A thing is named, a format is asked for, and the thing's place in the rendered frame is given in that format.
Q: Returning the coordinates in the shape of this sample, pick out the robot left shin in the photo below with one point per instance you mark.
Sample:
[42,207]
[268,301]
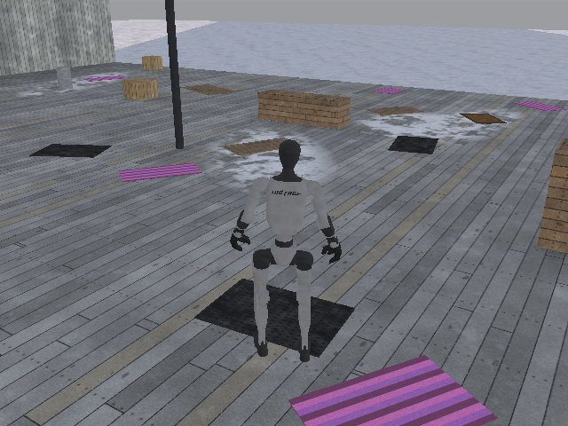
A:
[261,316]

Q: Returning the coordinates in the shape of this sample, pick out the robot left forearm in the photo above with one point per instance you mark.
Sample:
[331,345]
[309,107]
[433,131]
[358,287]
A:
[240,227]

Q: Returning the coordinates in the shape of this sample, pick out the robot right forearm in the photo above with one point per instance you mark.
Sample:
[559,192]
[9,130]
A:
[330,234]

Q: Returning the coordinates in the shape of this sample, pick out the robot shin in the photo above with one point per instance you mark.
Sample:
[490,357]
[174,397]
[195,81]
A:
[261,316]
[304,317]

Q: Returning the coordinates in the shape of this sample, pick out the left robot upper arm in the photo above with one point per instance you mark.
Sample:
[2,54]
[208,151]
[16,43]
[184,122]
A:
[258,186]

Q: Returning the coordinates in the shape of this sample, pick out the robot right hand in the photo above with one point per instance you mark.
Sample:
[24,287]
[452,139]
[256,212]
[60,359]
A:
[330,250]

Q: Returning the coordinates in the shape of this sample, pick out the right robot upper arm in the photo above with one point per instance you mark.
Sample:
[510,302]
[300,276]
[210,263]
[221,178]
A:
[314,188]

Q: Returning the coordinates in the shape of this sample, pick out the robot left hand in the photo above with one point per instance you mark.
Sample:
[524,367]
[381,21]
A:
[243,239]

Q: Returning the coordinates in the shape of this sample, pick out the robot right shin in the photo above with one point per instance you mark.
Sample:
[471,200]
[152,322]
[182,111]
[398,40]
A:
[304,317]

